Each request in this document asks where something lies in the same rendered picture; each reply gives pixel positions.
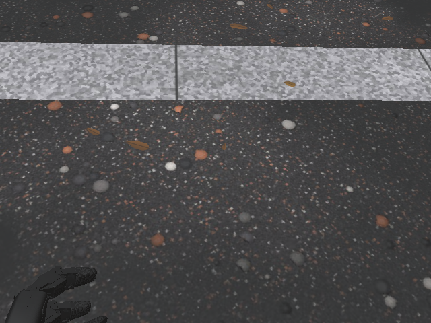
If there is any left robot hand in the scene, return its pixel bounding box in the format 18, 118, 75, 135
5, 266, 108, 323

